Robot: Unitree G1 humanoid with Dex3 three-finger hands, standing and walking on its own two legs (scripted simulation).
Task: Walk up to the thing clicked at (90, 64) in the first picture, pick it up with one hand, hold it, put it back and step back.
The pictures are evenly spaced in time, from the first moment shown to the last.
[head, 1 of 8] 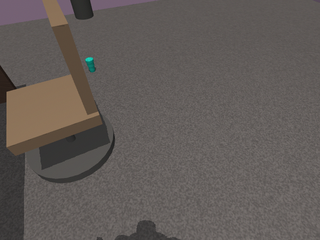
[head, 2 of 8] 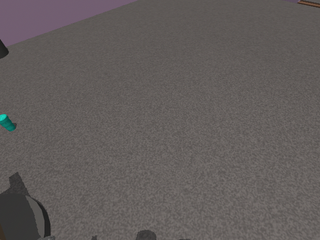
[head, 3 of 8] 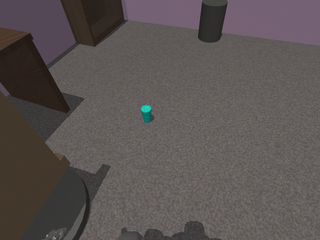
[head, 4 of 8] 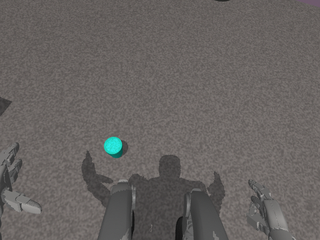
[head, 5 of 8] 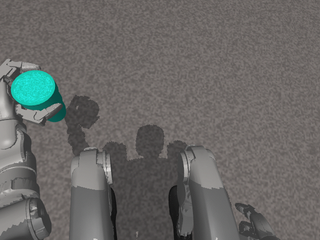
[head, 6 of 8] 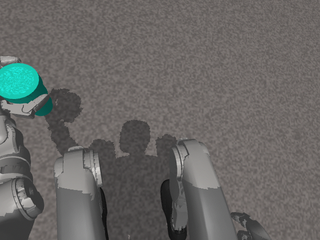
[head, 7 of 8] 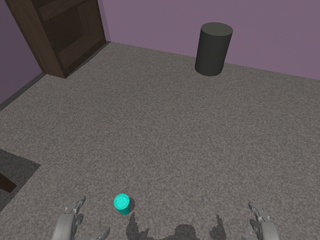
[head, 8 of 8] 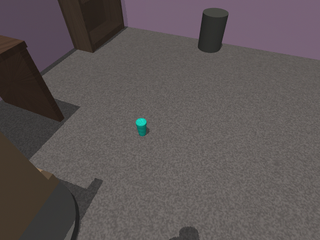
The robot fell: no
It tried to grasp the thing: yes
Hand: left
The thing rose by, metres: 0.67
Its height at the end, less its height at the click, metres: +0.00
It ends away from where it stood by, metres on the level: 0.01
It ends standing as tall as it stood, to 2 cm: yes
